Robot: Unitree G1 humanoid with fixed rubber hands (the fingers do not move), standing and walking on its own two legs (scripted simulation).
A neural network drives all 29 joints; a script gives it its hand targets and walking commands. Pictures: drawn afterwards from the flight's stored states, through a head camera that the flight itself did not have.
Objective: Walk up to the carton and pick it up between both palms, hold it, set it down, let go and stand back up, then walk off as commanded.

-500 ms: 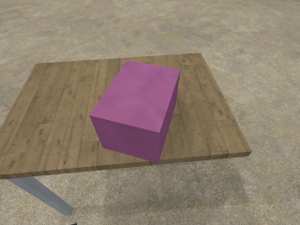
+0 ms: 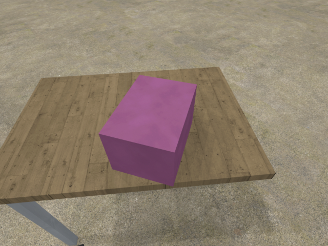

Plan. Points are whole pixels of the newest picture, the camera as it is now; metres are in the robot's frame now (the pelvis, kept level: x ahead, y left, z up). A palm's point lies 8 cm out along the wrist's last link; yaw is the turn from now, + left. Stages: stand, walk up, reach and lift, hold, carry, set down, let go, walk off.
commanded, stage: walk up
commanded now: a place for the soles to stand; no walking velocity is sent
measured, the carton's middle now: (155, 126) +0.46 +0.05 +0.00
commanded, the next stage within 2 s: reach and lift in 0.10 s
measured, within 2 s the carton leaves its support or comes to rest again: neither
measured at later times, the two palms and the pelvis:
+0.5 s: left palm (73, 238) +0.17 +0.26 -0.09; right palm out of the picture +0.14 -0.25 -0.10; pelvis -0.01 +0.01 -0.01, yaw +0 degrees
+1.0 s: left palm (62, 244) +0.15 +0.26 -0.06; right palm out of the picture +0.12 -0.19 -0.04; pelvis -0.02 +0.02 +0.00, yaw +0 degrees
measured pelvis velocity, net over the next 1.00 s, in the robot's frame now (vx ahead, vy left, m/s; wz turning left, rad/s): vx -0.02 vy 0.02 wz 0.00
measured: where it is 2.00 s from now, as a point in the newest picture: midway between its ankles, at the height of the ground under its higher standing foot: outside the picture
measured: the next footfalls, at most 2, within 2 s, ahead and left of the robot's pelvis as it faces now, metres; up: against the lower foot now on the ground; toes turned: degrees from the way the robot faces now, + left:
none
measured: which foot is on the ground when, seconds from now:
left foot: down 0.00-1.00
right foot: down 0.00-1.00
